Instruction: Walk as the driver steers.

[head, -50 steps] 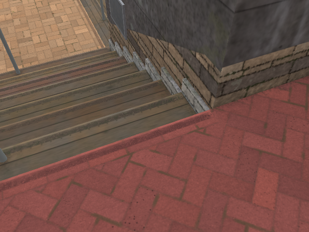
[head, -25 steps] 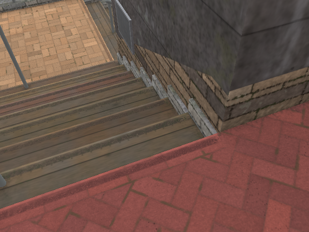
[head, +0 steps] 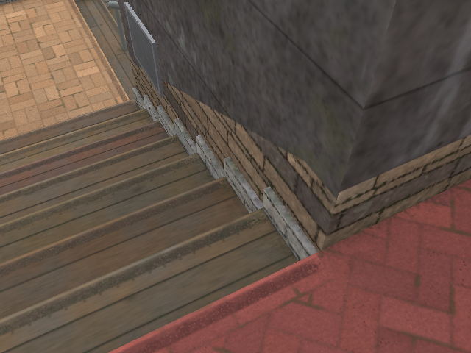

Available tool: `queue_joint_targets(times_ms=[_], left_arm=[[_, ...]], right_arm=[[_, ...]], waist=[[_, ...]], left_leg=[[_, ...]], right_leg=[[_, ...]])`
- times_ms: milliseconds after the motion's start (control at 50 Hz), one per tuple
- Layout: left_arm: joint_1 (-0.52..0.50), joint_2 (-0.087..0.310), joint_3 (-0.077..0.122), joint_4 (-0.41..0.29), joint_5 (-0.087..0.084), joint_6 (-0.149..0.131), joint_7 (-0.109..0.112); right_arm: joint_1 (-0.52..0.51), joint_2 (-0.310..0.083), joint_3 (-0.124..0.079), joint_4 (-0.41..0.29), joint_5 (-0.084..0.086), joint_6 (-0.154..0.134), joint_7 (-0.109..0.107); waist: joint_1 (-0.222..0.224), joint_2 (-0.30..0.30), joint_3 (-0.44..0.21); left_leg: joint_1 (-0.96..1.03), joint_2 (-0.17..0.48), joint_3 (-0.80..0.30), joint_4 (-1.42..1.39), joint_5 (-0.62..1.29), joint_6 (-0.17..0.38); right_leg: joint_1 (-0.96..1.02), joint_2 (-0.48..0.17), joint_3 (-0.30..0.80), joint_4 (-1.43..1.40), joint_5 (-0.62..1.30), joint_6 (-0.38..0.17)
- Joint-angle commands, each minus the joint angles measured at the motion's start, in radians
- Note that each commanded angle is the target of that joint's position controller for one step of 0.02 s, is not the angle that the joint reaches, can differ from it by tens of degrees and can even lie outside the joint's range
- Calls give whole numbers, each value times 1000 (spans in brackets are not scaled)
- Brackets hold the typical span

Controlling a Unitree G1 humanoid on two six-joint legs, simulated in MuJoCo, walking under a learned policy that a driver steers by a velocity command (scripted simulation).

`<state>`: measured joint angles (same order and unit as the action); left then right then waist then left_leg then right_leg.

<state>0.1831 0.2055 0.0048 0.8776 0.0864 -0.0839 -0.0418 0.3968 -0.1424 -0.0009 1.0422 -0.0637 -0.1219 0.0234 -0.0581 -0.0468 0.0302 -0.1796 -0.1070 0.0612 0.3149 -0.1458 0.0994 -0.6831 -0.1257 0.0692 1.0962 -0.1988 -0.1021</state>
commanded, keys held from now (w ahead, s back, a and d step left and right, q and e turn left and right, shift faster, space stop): w+q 0.96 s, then w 0.04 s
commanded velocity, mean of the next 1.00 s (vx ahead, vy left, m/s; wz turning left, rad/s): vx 0.46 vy -0.01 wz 0.49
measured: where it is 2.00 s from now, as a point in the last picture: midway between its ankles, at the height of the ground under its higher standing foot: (100, 291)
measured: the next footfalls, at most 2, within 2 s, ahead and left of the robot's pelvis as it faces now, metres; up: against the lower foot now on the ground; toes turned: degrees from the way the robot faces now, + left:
right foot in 0.24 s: +0.31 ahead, -0.14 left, +0.00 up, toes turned +4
left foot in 0.90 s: +0.46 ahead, +0.22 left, +0.00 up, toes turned +31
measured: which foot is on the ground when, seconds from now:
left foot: down 0.00-0.28, up 0.30-0.88, down 0.90-1.00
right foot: up 0.00-0.22, down 0.24-0.90, up 0.92-1.00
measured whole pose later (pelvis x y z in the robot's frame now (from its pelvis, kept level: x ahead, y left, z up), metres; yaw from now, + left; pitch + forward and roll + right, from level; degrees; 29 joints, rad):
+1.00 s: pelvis +0.44 +0.12 -0.02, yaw +32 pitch +2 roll +1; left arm 0.37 0.21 0.03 0.95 0.08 -0.11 -0.02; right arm 0.27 -0.21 -0.07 0.96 -0.05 -0.15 0.03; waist -0.03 -0.01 -0.03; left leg -0.37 -0.09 0.04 0.62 -0.29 0.09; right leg -0.26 -0.11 -0.01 1.18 -0.50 -0.01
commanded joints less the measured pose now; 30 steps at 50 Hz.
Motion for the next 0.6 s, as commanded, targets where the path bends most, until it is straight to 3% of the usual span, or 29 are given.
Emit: queue_joint_targets(times_ms=[20, 40, 60, 100, 160, 200, 220, 240, 260, 280, 300, 320, 340, 360, 380, 400, 420, 440, 460, 480, 500, 520, 560, 600], left_arm=[[3, 7, -12, -55, -9, 12, -3], [-64, -12, -18, -80, -15, 22, -2], [-93, -1, -16, -91, -16, 32, -1], [-154, 36, -6, -105, -10, 39, 11], [-246, 45, 3, -135, -6, 31, 25], [-251, 66, 15, -135, -24, 8, 31], [-214, 64, 22, -127, -34, -4, 40], [-221, 127, 40, -105, -61, 13, 61], [-74, 179, 58, -105, -81, 7, 72], [139, 195, 64, -96, -64, 4, 79], [255, 146, 67, -39, 2, -9, 83], [205, 155, 77, -3, 15, -27, 91], [82, 114, 69, -19, -14, -31, 94], [51, 71, 51, -27, -34, -34, 94], [36, 51, 49, -41, -28, -38, 92], [40, 47, 50, -43, -14, -41, 88], [52, 56, 57, -38, 2, -52, 84], [64, 59, 58, -26, 15, -60, 82], [66, 79, 65, -27, 16, -70, 74], [77, 94, 69, -17, 25, -77, 65], [99, 90, 66, 6, 42, -76, 64], [196, 66, 56, 58, 52, -70, 58], [270, 57, 47, 101, 43, -68, 49], [272, 77, 46, 120, 33, -66, 37]], right_arm=[[-87, -75, 3, -84, -3, -35, 29], [-35, -100, -6, -64, 12, -32, 47], [21, -122, -13, -49, 17, -29, 59], [70, -126, -20, -44, 7, -19, 73], [106, -105, -21, -38, 5, -2, 68], [89, -127, -36, -50, 9, 21, 53], [90, -128, -39, -52, 10, 30, 45], [3, -203, -67, -105, 30, 17, 35], [0, -152, -50, -136, 37, 10, 25], [113, 21, 1, -178, 11, 1, 28], [25, -78, -38, -156, 27, 6, 45], [-3, -75, -49, -158, 23, 24, 34], [-3, -84, -58, -133, 23, 37, 14], [19, -56, -56, -129, 5, 49, 3], [9, -23, -45, -134, -1, 54, 10], [7, -4, -41, -138, 3, 59, 17], [9, -2, -42, -135, 18, 63, 30], [8, -5, -42, -127, 32, 66, 45], [-10, -28, -47, -133, 39, 66, 59], [-35, -53, -49, -139, 38, 62, 71], [-80, -79, -52, -150, 44, 53, 76], [-117, -64, -40, -156, 38, 56, 81], [-173, -69, -37, -179, 41, 54, 64], [-232, -72, -31, -200, 28, 55, 51]], waist=[[52, 77, 21], [30, 93, 19], [14, 93, 28], [-9, 77, 40], [-18, 108, 57], [-9, 101, 42], [16, 98, 0], [12, 94, -24], [74, 50, -287], [123, -234, -585], [185, -85, -417], [130, 4, -157], [74, -1, -38], [39, -25, -51], [25, -45, -29], [17, -34, -54], [13, -21, -67], [8, -21, -58], [10, -34, -63], [20, -31, -41], [30, -27, -15], [60, -43, -6], [68, -24, 49], [54, 9, 23]], left_leg=[[-277, 201, -152, -206, 110, 170], [-237, 213, -163, -201, 146, 178], [-169, 239, -193, -183, 163, 188], [-19, 286, -249, -148, 175, 195], [117, 333, -311, -112, 170, 182], [185, 344, -327, -55, 217, 163], [175, 316, -318, -2, 317, 137], [127, 278, -301, 121, 766, 78], [86, 180, -225, 335, 717, 3], [-365, 7, -130, 692, 73, -104], [-481, 42, -140, 880, -457, -86], [-502, 132, -194, 904, -366, -54], [-444, 192, -175, 847, -279, -54], [-390, 205, -181, 785, -212, -43], [-371, 207, -182, 794, -157, -49], [-355, 194, -174, 806, -131, -57], [-356, 180, -164, 818, -86, -69], [-363, 171, -158, 820, -38, -80], [-371, 174, -142, 810, 3, -84], [-390, 185, -129, 781, 43, -85], [-420, 199, -120, 738, 68, -89], [-491, 225, -161, 714, 100, -79], [-639, 237, -206, 635, 126, -70], [-659, 233, -196, 551, 115, -73]], right_leg=[[216, 5, -71, -255, 210, 49], [233, 18, -77, -308, 226, 75], [209, 27, -73, -365, 231, 87], [160, 32, -60, -469, 190, 92], [168, 45, -52, -570, 105, 65], [220, 59, -63, -653, 111, 41], [349, 78, -83, -693, 140, 22], [442, 121, -109, -735, 295, -15], [762, 9, -56, -652, 643, -133], [1337, -309, 333, -626, 912, -428], [1179, -385, 407, -766, 746, -351], [926, -333, 278, -830, 413, -230], [727, -253, 156, -898, 268, -159], [670, -209, 92, -939, 215, -134], [627, -198, 39, -936, 298, -119], [623, -195, -1, -933, 392, -119], [628, -187, -52, -921, 496, -120], [610, -178, -96, -920, 555, -121], [604, -155, -153, -918, 551, -107], [583, -145, -192, -924, 535, -99], [584, -150, -212, -936, 536, -87], [642, -183, -178, -961, 379, -89], [740, -242, -146, -970, 393, -117], [787, -262, -189, -968, 584, -152]])
Velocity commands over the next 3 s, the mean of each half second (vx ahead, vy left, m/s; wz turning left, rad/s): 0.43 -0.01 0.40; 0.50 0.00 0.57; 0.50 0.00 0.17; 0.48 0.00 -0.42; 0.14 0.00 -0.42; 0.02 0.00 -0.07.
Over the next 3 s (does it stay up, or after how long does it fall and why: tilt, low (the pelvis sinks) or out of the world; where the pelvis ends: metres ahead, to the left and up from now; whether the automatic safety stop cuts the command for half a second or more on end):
stays up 0.94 0.54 -0.31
